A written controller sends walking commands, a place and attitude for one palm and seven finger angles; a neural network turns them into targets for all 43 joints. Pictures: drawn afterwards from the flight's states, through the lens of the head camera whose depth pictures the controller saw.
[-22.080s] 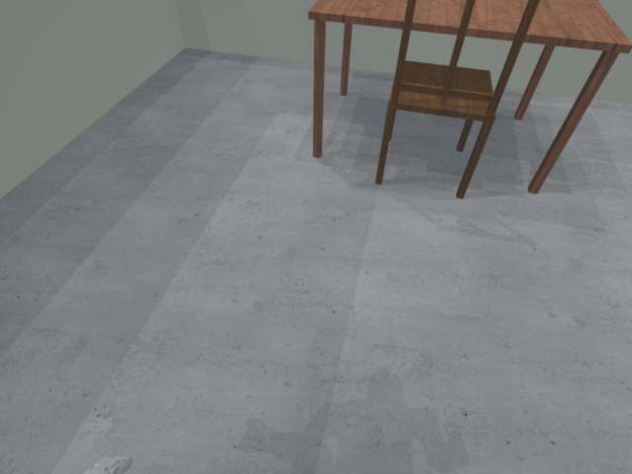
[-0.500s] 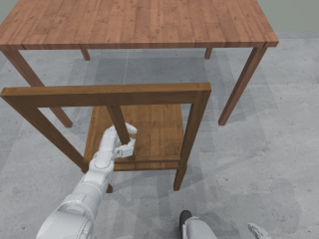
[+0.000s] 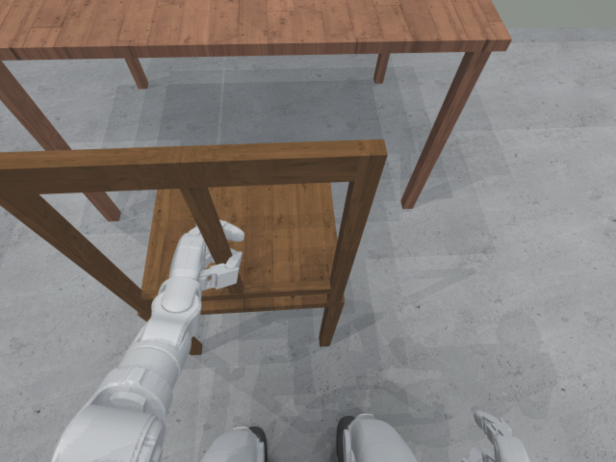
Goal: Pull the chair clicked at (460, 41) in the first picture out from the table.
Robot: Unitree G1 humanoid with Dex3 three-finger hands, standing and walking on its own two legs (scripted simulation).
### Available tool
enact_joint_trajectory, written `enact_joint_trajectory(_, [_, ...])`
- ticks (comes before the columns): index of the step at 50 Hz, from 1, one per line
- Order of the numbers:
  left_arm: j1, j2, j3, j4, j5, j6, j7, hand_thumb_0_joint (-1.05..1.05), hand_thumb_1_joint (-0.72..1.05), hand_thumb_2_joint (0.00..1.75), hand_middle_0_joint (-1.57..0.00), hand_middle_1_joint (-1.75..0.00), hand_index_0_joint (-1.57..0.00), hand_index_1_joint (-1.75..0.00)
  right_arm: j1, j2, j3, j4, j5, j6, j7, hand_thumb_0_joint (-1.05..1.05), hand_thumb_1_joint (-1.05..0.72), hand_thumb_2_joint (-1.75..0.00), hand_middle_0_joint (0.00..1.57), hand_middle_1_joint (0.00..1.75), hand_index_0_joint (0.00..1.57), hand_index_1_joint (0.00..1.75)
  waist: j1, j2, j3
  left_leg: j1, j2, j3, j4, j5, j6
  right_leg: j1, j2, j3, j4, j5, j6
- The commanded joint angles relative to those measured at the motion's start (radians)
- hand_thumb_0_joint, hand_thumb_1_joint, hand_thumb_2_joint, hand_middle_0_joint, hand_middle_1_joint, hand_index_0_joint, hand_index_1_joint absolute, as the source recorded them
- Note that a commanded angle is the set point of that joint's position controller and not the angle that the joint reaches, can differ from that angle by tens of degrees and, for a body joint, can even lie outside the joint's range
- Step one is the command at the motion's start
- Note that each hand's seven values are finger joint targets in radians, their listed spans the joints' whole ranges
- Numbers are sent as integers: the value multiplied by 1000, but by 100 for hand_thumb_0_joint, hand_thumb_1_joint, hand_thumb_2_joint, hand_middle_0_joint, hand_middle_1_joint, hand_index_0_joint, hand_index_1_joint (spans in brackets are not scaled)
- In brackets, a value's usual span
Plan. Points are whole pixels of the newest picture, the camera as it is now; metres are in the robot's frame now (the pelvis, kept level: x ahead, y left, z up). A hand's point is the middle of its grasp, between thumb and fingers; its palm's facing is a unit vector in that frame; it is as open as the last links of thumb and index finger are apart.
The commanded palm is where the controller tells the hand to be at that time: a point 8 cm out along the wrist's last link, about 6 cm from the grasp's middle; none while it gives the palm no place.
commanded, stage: step backward, pulling the chair out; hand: left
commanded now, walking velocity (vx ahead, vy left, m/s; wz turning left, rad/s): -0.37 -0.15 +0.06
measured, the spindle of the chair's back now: (220, 250) +0.40 +0.13 -0.06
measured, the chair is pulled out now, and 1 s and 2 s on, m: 0.37 0.61 0.66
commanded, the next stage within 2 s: stop walking, hand still on the chair in 0.72 s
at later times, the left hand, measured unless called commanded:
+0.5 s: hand (226, 350) +0.25 +0.11 -0.06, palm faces -0.06 -0.98 -0.18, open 5.6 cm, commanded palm +0.25 +0.16 -0.05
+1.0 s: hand (224, 458) +0.13 +0.10 -0.06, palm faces -0.02 -0.98 -0.19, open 5.7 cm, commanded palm +0.12 +0.15 -0.03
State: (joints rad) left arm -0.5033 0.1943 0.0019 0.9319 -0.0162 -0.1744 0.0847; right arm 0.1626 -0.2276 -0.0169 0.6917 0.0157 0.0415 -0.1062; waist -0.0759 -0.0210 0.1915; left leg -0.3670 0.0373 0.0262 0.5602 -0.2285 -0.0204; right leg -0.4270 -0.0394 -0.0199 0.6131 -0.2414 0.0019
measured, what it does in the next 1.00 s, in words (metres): walks backwards: right foot, then left foot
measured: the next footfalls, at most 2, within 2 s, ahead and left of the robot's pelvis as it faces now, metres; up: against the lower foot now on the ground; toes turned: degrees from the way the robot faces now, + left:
right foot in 0.06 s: +0.05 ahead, -0.14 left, +0.00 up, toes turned -3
left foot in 0.36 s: -0.12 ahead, +0.12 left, +0.00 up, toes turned -1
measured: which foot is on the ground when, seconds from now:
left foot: down 0.00-0.14, up 0.16-0.34, down 0.36-1.00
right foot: up 0.00-0.04, down 0.06-0.42, up 0.44-0.56, down 0.58-1.00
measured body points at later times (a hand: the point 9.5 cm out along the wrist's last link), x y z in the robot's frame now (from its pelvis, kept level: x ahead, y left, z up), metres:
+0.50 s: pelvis -0.10 -0.01 +0.00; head -0.02 -0.01 +0.45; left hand +0.25 +0.16 -0.04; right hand +0.00 -0.27 -0.12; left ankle -0.12 +0.13 -0.73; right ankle -0.05 -0.14 -0.71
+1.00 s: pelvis -0.21 -0.03 +0.00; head -0.15 -0.03 +0.44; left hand +0.13 +0.15 -0.04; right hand -0.11 -0.29 -0.13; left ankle -0.16 +0.12 -0.73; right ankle -0.12 -0.16 -0.73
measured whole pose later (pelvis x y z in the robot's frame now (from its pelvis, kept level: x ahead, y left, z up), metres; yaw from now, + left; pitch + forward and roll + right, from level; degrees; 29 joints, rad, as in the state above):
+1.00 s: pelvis -0.21 -0.03 +0.00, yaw +0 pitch -2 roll +0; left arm -0.38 0.17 -0.01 0.87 -0.05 -0.10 0.08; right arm 0.23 -0.24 0.01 0.69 0.05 0.04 -0.13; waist -0.05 0.01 0.17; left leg -0.32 0.06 0.01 0.61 -0.27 -0.02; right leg -0.37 -0.04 -0.03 0.58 -0.23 0.02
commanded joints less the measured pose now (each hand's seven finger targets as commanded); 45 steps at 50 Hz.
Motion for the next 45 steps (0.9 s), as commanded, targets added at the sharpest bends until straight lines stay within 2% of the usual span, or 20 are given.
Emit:
enact_joint_trajectory(1, [-257, 112, 22, -247, 23, -102, 11, 0, 90, 90, -50, -145, -50, -145, 42, -147, -42, -80, 0, -20, 12, 0, -90, -90, 20, 30, 20, 30, 43, 228, -462, 145, 308, -207, -97, 511, 132, 223, -17, 26, 30, -54, -20])
enact_joint_trajectory(4, [-307, 128, 7, -226, 35, -128, 9, 0, 90, 90, -50, -145, -50, -145, 72, -138, -47, -54, 7, -28, 6, 0, -90, -90, 20, 30, 20, 30, 22, 97, -526, 212, 212, -119, 42, 499, 53, 303, -103, 96, -148, 514, -33])
enact_joint_trajectory(6, [-308, 199, 41, -188, 24, -121, 16, 0, 90, 90, -50, -145, -50, -145, 82, -142, -54, -40, 22, -26, -17, 0, -90, -90, 20, 30, 20, 30, 11, -109, -565, 147, 92, -33, 135, 193, -12, 359, -214, 182, -160, 753, -78])
enact_joint_trajectory(7, [-316, 225, 59, -174, 24, -113, 18, 0, 90, 90, -50, -145, -50, -145, 42, -145, -52, -43, 25, -31, -19, 0, -90, -90, 20, 30, 20, 30, 24, -121, -551, 87, 37, -34, 218, -79, -21, 356, -274, 218, -191, 847, -92])
enact_joint_trajectory(11, [-296, 218, 68, -142, 25, -82, 20, 0, 90, 90, -50, -145, -50, -145, -8, -136, -20, -32, 19, -45, -23, 0, -90, -90, 20, 30, 20, 30, 63, -54, -494, 3, 5, -123, 297, -258, -13, 319, -330, 201, -226, 580, -139])
enact_joint_trajectory(15, [-271, 162, 39, -134, 9, -56, 18, 0, 90, 90, -50, -145, -50, -145, 50, -136, -9, -28, 25, -48, -33, 0, -90, -90, 20, 30, 20, 30, 53, -133, -556, 72, 5, -69, 8, -125, -19, 428, -270, 138, -160, 642, -96])
enact_joint_trajectory(17, [-278, 147, 12, -148, -1, -45, 18, 0, 90, 90, -50, -145, -50, -145, 73, -160, -16, -27, 25, -41, -42, 0, -90, -90, 20, 30, 20, 30, 41, -67, -552, 199, 77, -68, -204, 192, 1, 365, -204, 86, -78, 556, -40])
enact_joint_trajectory(19, [-329, 77, -28, -187, -4, -50, 9, 0, 90, 90, -50, -145, -50, -145, 63, -178, -37, -61, 18, -23, -34, 0, -90, -90, 20, 30, 20, 30, 45, 120, -521, 271, 247, -178, -143, 611, 80, 226, -69, 26, 22, 348, 16])
enact_joint_trajectory(21, [-414, 60, -32, -268, 4, -63, 1, 0, 90, 90, -50, -145, -50, -145, 44, -144, -32, -70, 0, -18, -16, 0, -90, -90, 20, 30, 20, 30, 25, 288, -556, 349, 284, -179, -116, 847, 111, 157, -51, 21, 138, 140, 8])
enact_joint_trajectory(22, [-419, 48, -39, -263, 15, -67, 0, 0, 90, 90, -50, -145, -50, -145, 37, -135, -30, -72, -11, -16, -7, 0, -90, -90, 20, 30, 20, 30, 29, 330, -521, 318, 308, -214, -141, 829, 123, 116, -35, 21, 196, -123, 0])
enact_joint_trajectory(24, [-387, 55, -17, -211, 19, -75, 7, 0, 90, 90, -50, -145, -50, -145, 29, -144, -35, -62, -12, -19, 6, 0, -90, -90, 20, 30, 20, 30, 51, 275, -424, 251, 340, -213, -136, 782, 152, 98, -22, 25, 206, -218, -18])
enact_joint_trajectory(26, [-348, 72, -1, -167, 13, -84, 10, 0, 90, 90, -50, -145, -50, -145, 81, -157, -42, -41, 5, -28, 16, 0, -90, -90, 20, 30, 20, 30, 48, 184, -458, 376, 319, -188, -23, 871, 127, 140, -19, 22, 11, -50, -25])
enact_joint_trajectory(29, [-361, 95, -5, -122, 25, -110, 3, 0, 90, 90, -50, -145, -50, -145, 94, -152, -41, -20, 18, -37, 12, 0, -90, -90, 20, 30, 20, 30, 39, 121, -514, 318, 227, -122, 75, 647, 48, 315, -71, 45, -194, 435, -35])
enact_joint_trajectory(31, [-363, 160, 9, -65, 23, -106, -3, 0, 90, 90, -50, -145, -50, -145, 75, -143, -34, -16, 25, -44, -8, 0, -90, -90, 20, 30, 20, 30, 30, -13, -441, 118, 114, -46, 88, 166, -21, 339, -212, 134, -164, 664, -78])
enact_joint_trajectory(33, [-343, 231, 68, -54, 14, -80, 5, 0, 90, 90, -50, -145, -50, -145, 57, -153, -38, -2, 33, -45, -25, 0, -90, -90, 20, 30, 20, 30, 41, -142, -534, 69, 47, -44, 169, -79, -28, 413, -270, 179, -141, 846, -116])
enact_joint_trajectory(37, [-319, 212, 69, -59, -5, -51, 4, 0, 90, 90, -50, -145, -50, -145, 42, -137, -10, -16, 37, -46, -29, 0, -90, -90, 20, 30, 20, 30, 53, -94, -508, 80, 41, -80, 76, -143, -10, 332, -274, 145, -141, 517, -90])
enact_joint_trajectory(39, [-317, 184, 54, -77, -13, -45, 6, 0, 90, 90, -50, -145, -50, -145, 47, -147, -8, -23, 35, -50, -38, 0, -90, -90, 20, 30, 20, 30, 51, -96, -507, 157, 78, -86, -67, 96, 10, 278, -197, 92, -101, 342, -38])
enact_joint_trajectory(41, [-314, 143, 26, -85, -20, -42, 6, 0, 90, 90, -50, -145, -50, -145, 43, -180, -23, -41, 32, -43, -39, 0, -90, -90, 20, 30, 20, 30, 61, 71, -472, 171, 182, -176, -129, 262, 67, 222, -74, 39, -32, 173, 8])
enact_joint_trajectory(43, [-331, 100, 5, -314, -17, -54, 4, 0, 90, 90, -50, -145, -50, -145, -21, -128, -2, -118, 26, -30, -23, 0, -90, -90, 20, 30, 20, 30, 70, 305, -458, 36, 223, -222, -212, 49, 125, 288, -29, 17, 82, -99, 3])
enact_joint_trajectory(45, [-281, 92, 4, -317, -12, -33, 7, 0, 90, 90, -50, -145, -50, -145, -7, -116, 4, -126, 31, -32, -19, 0, -90, -90, 20, 30, 20, 30, 79, 274, -433, -14, 198, -190, -209, -104, 128, 340, -20, 16, 38, -144, -3])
